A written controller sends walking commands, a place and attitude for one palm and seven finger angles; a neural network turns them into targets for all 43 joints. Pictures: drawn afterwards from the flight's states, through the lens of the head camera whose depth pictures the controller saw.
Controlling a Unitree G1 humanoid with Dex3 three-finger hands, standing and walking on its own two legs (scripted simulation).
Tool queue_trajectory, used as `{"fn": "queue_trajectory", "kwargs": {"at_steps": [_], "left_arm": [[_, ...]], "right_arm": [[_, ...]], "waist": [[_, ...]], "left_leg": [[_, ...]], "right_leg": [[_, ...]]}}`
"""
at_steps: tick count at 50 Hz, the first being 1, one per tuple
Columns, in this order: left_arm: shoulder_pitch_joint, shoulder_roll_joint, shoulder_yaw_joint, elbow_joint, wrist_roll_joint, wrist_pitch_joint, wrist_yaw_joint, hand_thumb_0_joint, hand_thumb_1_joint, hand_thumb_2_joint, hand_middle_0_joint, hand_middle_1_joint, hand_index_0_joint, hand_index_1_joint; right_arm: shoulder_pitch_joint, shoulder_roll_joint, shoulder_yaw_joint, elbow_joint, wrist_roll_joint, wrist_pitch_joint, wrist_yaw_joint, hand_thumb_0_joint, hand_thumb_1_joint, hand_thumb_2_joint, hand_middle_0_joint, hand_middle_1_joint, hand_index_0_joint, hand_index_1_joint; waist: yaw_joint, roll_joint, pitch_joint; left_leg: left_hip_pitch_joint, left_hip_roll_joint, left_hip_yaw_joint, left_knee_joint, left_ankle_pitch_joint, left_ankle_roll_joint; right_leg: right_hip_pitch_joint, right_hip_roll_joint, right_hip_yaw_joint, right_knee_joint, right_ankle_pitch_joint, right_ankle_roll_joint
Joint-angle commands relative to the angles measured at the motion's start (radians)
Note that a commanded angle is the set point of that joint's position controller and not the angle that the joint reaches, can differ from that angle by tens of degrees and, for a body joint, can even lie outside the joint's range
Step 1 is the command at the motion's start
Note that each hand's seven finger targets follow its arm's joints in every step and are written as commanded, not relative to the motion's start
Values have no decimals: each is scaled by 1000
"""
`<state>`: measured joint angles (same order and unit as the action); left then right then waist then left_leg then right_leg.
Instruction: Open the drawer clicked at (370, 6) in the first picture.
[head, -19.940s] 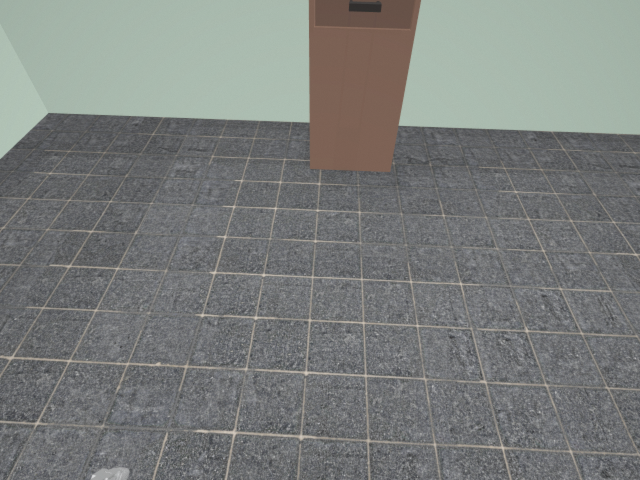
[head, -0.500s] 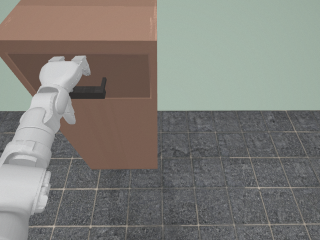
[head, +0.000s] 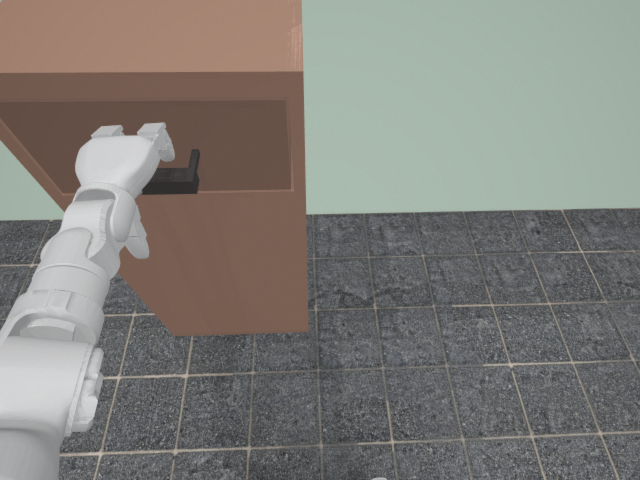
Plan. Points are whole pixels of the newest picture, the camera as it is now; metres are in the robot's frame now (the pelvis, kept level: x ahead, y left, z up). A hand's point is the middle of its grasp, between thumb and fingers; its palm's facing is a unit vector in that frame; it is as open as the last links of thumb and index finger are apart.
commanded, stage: lower the fingers behind the handle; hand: left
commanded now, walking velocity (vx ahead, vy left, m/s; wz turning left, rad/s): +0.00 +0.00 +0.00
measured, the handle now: (156, 169) +0.53 +0.22 +0.05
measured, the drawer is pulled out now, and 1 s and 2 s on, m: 0.00 0.00 0.00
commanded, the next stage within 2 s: lift the fingers back up to retry in 0.86 s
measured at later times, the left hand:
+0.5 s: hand (139, 195) +0.48 +0.23 +0.05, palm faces -0.02 -0.01 -1.00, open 13.8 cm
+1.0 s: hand (140, 194) +0.48 +0.23 +0.05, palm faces -0.02 +0.00 -1.00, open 13.8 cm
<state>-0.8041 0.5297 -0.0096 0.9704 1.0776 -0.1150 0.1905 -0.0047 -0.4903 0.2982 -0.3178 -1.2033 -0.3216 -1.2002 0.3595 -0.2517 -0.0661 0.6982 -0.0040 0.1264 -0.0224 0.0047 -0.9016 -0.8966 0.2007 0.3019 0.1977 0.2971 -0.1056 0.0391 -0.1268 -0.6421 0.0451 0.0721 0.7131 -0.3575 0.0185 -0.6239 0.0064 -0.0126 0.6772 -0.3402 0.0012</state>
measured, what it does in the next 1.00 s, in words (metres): stands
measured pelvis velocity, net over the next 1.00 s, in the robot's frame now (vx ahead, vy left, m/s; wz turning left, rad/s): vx -0.03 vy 0.01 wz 0.00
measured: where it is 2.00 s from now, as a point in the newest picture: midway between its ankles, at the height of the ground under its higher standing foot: outside the picture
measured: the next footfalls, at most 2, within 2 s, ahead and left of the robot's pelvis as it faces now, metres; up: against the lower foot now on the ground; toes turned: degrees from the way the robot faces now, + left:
none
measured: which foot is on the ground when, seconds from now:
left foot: down 0.00-1.00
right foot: down 0.00-1.00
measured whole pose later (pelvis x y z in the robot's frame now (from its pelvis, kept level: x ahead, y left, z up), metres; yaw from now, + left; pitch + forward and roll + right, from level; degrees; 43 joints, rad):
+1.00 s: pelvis -0.03 +0.01 -0.01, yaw +0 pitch +19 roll -1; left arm -0.94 0.55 -0.06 1.09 1.10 -0.06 0.24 0.00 -0.49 0.30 -0.28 -1.30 -0.32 -1.20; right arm 0.39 -0.26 -0.04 0.69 0.01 0.10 -0.04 0.00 -0.90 -0.90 0.20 0.30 0.20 0.30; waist -0.14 0.03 -0.13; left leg -0.78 0.05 0.07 0.81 -0.36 0.03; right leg -0.76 0.00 -0.01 0.77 -0.33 0.01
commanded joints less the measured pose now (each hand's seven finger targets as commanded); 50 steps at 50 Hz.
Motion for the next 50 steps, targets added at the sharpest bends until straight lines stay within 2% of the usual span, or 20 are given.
{"fn": "queue_trajectory", "kwargs": {"at_steps": [1, 3, 7, 8, 9, 14, 15, 17, 22, 28, 31, 35, 38, 39, 42, 44, 46, 48, 49, 50], "left_arm": [[-430, 254, 69, -198, 0, -15, 63, 0, -500, 300, -300, -1200, -300, -1200], [-451, 226, 48, -196, 0, -14, 74, 0, -500, 300, -300, -1200, -300, -1200], [-453, 224, 48, -173, 4, 11, 91, 0, -500, 300, -300, -1200, -300, -1200], [-440, 237, 60, -142, 7, 18, 91, 0, -500, 300, -300, -1200, -300, -1200], [-433, 205, 26, -112, 11, 31, 90, 0, -500, 300, -300, -1200, -300, -1200], [-428, 189, 7, -60, 13, 53, 79, 0, -500, 300, -300, -1200, -300, -1200], [-428, 227, 35, -50, 15, 55, 77, 0, -500, 300, -300, -1200, -300, -1200], [-428, 186, -4, -43, 15, 56, 69, 0, -500, 300, -300, -1200, -300, -1200], [-401, 221, 15, 12, 18, 53, 57, 0, -500, 300, -300, -1200, -300, -1200], [-439, 227, 12, 2, 18, 45, 53, 0, -500, 300, -300, -1200, -300, -1200], [-449, 252, 17, 31, 15, 52, 55, 0, -500, 300, -300, -1200, -300, -1200], [-459, 235, 7, 18, 16, 51, 55, 0, -500, 300, -300, -1200, -300, -1200], [-460, 266, 30, 18, 17, 49, 52, 0, -500, 300, -300, -1200, -300, -1200], [-461, 228, -8, 36, 20, 53, 51, 0, -500, 300, -300, -1200, -300, -1200], [-481, 241, 1, 49, 17, 61, 53, 0, -500, 300, -300, -1200, -300, -1200], [-493, 246, 3, 23, 15, 53, 51, 0, -500, 300, -300, -1200, -300, -1200], [-461, 248, 11, 44, 18, 58, 48, 0, -500, 300, -300, -1200, -300, -1200], [-486, 204, -18, 21, 9, 53, 45, 0, -500, 300, -300, -1200, -300, -1200], [-485, 257, 22, 1, 12, 48, 48, 0, -500, 300, -300, -1200, -300, -1200], [-508, 255, 16, -24, 10, 47, 48, 0, -500, 300, -300, -1200, -300, -1200]], "right_arm": [[96, -165, -58, -59, 1, -22, -13, 0, -900, -900, 200, 300, 200, 300], [100, -165, -61, -52, 0, -24, -11, 0, -900, -900, 200, 300, 200, 300], [105, -166, -62, -46, -1, -25, -5, 0, -900, -900, 200, 300, 200, 300], [107, -169, -61, -43, -1, -22, -6, 0, -900, -900, 200, 300, 200, 300], [103, -167, -58, -45, 1, -23, -6, 0, -900, -900, 200, 300, 200, 300], [108, -167, -52, -52, 3, -24, -11, 0, -900, -900, 200, 300, 200, 300], [109, -173, -52, -49, 4, -23, -14, 0, -900, -900, 200, 300, 200, 300], [107, -168, -49, -57, 6, -26, -16, 0, -900, -900, 200, 300, 200, 300], [116, -175, -42, -63, 9, -28, -25, 0, -900, -900, 200, 300, 200, 300], [129, -175, -41, -66, 9, -32, -29, 0, -900, -900, 200, 300, 200, 300], [130, -177, -34, -68, 13, -36, -33, 0, -900, -900, 200, 300, 200, 300], [142, -175, -36, -66, 12, -41, -33, 0, -900, -900, 200, 300, 200, 300], [144, -178, -36, -66, 10, -41, -35, 0, -900, -900, 200, 300, 200, 300], [143, -174, -34, -68, 13, -41, -35, 0, -900, -900, 200, 300, 200, 300], [144, -181, -33, -64, 15, -46, -37, 0, -900, -900, 200, 300, 200, 300], [149, -178, -33, -65, 11, -48, -36, 0, -900, -900, 200, 300, 200, 300], [149, -179, -33, -65, 12, -46, -37, 0, -900, -900, 200, 300, 200, 300], [149, -176, -36, -63, 11, -48, -34, 0, -900, -900, 200, 300, 200, 300], [151, -179, -35, -64, 11, -47, -35, 0, -900, -900, 200, 300, 200, 300], [146, -179, -35, -67, 11, -46, -36, 0, -900, -900, 200, 300, 200, 300]], "waist": [[6, 30, -382], [-7, 25, -384], [-2, 49, -390], [-6, 8, -385], [-13, 16, -369], [-17, -1, -354], [-16, -18, -337], [-20, -5, -323], [-23, -47, -296], [-33, -47, -320], [-35, -30, -286], [-32, -20, -328], [-29, -33, -347], [-41, -21, -314], [-47, -32, -281], [-36, 1, -332], [-35, -32, -326], [-44, -17, -323], [-27, -3, -348], [-29, 3, -368]], "left_leg": [[264, -53, -36, -16, 462, 22], [272, -52, -39, -8, 465, 23], [270, -51, -40, -4, 451, 18], [254, -52, -41, -1, 445, 20], [238, -54, -35, -4, 415, 21], [218, -53, -36, -4, 379, 22], [200, -51, -35, -4, 357, 22], [189, -53, -33, -7, 327, 23], [137, -54, -31, 0, 276, 26], [128, -51, -36, 9, 254, 26], [99, -54, -33, 6, 204, 27], [112, -52, -36, 12, 222, 27], [106, -51, -38, 16, 226, 27], [101, -51, -38, 13, 206, 26], [94, -46, -45, 5, 172, 26], [111, -49, -43, 9, 192, 27], [104, -48, -44, 14, 201, 27], [120, -46, -44, 12, 207, 27], [129, -44, -49, 8, 210, 24], [146, -45, -50, 6, 221, 25]], "right_leg": [[138, 51, -7, -36, 390, -29], [120, 53, -8, -36, 380, -31], [102, 53, -12, -27, 363, -32], [113, 54, -11, -28, 365, -32], [100, 51, -9, -30, 354, -28], [86, 50, -11, -29, 326, -29], [82, 49, -9, -29, 319, -28], [69, 47, -8, -32, 293, -29], [57, 45, -4, -28, 263, -26], [43, 45, -4, -19, 237, -25], [20, 44, -1, -26, 191, -23], [22, 45, -2, -17, 204, -23], [37, 46, -1, -13, 208, -25], [9, 46, -4, -18, 187, -23], [-23, 47, -8, -22, 144, -23], [0, 46, -5, -15, 160, -24], [2, 48, -5, -13, 172, -23], [-10, 48, -7, -19, 170, -25], [2, 48, -8, -13, 165, -25], [11, 49, -7, -13, 175, -26]]}}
